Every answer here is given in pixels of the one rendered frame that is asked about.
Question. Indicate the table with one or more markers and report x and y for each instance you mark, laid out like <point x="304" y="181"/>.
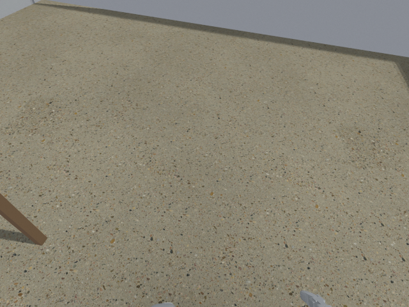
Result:
<point x="18" y="220"/>

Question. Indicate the robot right hand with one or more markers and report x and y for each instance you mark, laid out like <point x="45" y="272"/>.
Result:
<point x="313" y="300"/>

